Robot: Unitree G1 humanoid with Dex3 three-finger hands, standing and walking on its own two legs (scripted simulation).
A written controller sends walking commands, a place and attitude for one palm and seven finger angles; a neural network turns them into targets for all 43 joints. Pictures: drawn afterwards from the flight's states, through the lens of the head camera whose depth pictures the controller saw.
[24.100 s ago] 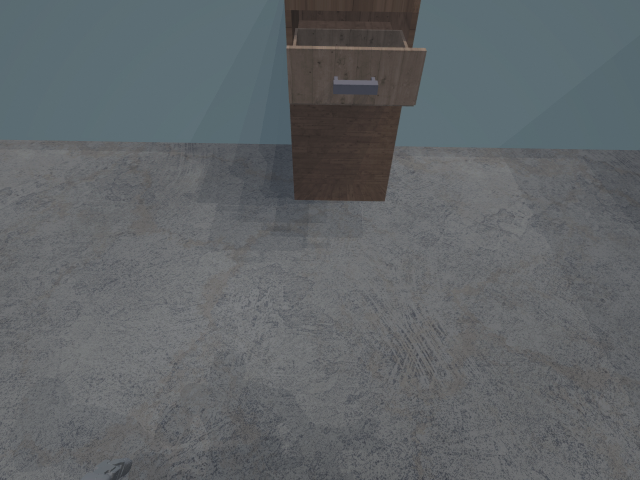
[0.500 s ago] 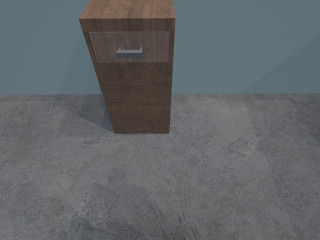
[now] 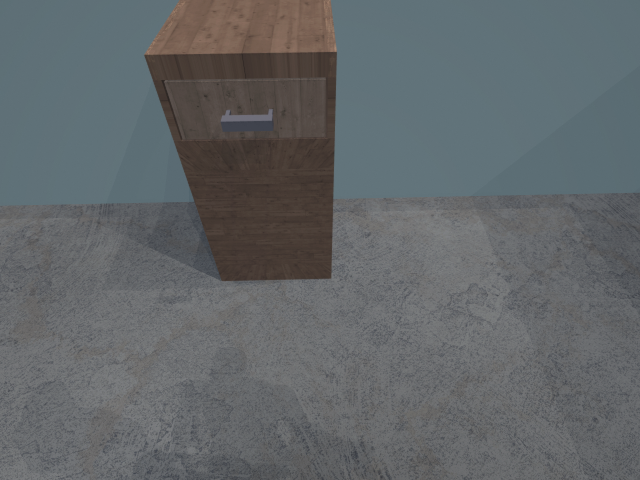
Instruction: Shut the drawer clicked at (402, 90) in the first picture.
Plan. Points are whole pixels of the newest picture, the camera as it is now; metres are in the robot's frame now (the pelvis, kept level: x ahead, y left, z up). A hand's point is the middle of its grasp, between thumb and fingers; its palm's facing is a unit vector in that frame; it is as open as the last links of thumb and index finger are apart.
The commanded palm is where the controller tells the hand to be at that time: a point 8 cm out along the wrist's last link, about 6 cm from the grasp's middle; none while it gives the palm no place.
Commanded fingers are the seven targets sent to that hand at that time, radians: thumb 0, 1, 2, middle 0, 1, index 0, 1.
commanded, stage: look to check the result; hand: left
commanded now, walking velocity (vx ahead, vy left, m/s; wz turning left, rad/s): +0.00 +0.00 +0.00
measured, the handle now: (248, 118) +0.91 +0.22 -0.04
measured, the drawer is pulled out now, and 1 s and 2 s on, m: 0.00 0.00 0.00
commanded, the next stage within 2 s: stand and wait in 0.62 s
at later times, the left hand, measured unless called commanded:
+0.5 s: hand out of the picture +0.08 +0.23 -0.16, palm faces -0.01 -0.94 -0.33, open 7.4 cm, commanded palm none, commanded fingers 0.00 0.90 0.90 -0.20 -0.30 -0.20 -0.30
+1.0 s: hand out of the picture +0.11 +0.23 -0.15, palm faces -0.03 -0.94 -0.33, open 7.4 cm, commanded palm none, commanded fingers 0.00 0.90 0.90 -0.20 -0.30 -0.20 -0.30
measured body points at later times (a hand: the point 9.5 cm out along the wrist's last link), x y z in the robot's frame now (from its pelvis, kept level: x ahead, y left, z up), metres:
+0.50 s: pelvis +0.02 -0.01 +0.00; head +0.03 -0.02 +0.45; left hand +0.09 +0.28 -0.13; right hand +0.08 -0.29 -0.15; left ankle +0.01 +0.11 -0.75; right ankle +0.01 -0.11 -0.75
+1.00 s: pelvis +0.03 -0.01 +0.00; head +0.04 -0.02 +0.45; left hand +0.11 +0.28 -0.13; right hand +0.09 -0.30 -0.14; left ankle +0.01 +0.11 -0.75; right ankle +0.01 -0.11 -0.75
